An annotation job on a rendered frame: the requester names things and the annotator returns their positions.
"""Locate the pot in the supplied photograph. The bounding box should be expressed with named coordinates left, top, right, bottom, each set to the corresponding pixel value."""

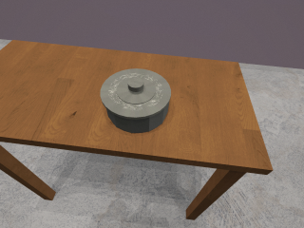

left=106, top=103, right=169, bottom=133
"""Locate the table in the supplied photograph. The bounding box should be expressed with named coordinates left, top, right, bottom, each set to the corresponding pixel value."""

left=0, top=40, right=273, bottom=220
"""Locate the knob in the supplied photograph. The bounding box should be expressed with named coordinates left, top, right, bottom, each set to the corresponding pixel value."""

left=127, top=77, right=144, bottom=92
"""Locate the lid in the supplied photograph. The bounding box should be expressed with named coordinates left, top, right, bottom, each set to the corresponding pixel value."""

left=100, top=68, right=171, bottom=120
